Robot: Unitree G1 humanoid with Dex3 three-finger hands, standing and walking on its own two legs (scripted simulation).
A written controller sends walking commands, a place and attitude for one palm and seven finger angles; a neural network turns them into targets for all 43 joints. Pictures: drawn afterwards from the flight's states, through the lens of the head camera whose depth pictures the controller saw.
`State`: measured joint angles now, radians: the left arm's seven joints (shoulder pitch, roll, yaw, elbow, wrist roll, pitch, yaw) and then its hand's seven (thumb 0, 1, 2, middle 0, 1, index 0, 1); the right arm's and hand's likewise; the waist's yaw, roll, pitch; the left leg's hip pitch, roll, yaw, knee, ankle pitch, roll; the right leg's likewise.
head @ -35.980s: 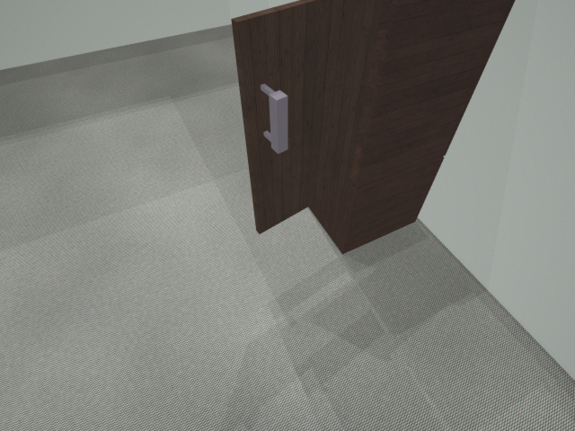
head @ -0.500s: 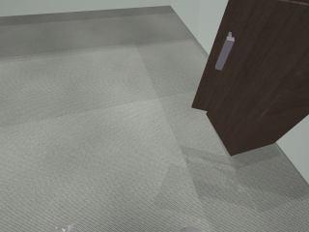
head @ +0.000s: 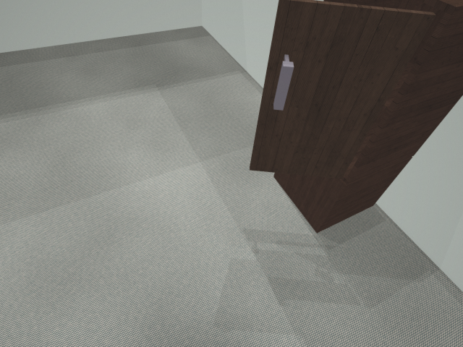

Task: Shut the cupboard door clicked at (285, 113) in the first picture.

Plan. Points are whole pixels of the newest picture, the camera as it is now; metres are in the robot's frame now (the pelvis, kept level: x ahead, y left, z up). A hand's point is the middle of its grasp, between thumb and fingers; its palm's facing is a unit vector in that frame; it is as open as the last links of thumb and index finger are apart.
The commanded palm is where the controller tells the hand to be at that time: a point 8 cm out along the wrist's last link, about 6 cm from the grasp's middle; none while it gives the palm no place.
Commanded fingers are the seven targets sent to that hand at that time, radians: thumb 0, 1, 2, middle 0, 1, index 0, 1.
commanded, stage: take the last steps up to it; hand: left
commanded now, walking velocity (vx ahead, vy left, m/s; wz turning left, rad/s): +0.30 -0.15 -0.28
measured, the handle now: (282, 82) +0.75 -0.10 +0.07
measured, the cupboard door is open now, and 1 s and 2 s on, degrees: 59 59 59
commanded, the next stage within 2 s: come to a stop and stand still in 0.70 s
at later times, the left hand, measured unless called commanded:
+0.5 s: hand (196, 290) +0.26 +0.08 -0.16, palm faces -0.18 -0.96 -0.21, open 7.4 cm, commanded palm none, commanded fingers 0.00 0.90 0.90 -0.20 -0.30 -0.20 -0.30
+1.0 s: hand (226, 255) +0.35 +0.02 -0.16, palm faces -0.09 -0.98 -0.18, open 7.4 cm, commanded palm none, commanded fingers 0.00 0.90 0.90 -0.20 -0.30 -0.20 -0.30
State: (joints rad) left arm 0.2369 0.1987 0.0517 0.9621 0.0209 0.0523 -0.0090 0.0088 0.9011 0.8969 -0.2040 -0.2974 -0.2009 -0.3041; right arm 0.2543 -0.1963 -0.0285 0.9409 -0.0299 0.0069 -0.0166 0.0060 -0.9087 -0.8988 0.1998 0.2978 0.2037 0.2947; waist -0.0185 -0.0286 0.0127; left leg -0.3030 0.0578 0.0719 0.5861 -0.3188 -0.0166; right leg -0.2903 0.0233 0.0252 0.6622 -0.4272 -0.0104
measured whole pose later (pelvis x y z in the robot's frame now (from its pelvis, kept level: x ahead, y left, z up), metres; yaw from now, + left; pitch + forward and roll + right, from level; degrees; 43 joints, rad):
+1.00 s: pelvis +0.28 -0.16 +0.01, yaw -6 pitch +0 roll -2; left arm 0.19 0.19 0.04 1.00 0.02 0.03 0.01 0.01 0.91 0.90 -0.20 -0.30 -0.20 -0.30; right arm 0.24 -0.16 -0.01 1.01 -0.02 0.01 -0.04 0.00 -0.92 -0.90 0.20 0.30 0.21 0.30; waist 0.00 -0.01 0.10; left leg -0.23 0.09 0.11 0.48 -0.25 0.00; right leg -0.42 -0.05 -0.01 0.79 -0.33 0.02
